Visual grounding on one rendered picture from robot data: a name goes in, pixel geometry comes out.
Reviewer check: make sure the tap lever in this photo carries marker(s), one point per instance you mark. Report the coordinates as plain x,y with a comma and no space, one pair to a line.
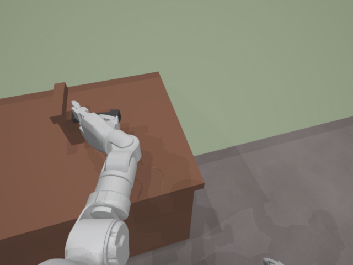
114,113

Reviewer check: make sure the counter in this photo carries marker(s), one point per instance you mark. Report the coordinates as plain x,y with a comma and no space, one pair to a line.
48,169

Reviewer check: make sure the robot left hand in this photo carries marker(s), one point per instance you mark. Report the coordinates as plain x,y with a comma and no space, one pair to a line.
94,128

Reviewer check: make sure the robot left forearm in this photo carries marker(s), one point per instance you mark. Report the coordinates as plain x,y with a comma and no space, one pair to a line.
110,200

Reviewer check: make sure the robot left upper arm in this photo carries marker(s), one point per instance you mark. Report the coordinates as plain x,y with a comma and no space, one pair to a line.
96,242

